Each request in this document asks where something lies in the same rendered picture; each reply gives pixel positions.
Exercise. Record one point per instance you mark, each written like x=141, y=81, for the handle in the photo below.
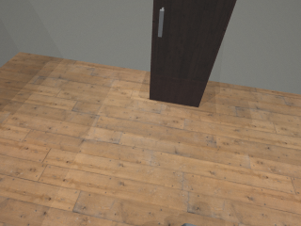
x=161, y=22

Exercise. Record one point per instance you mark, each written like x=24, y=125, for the cupboard door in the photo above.
x=191, y=32

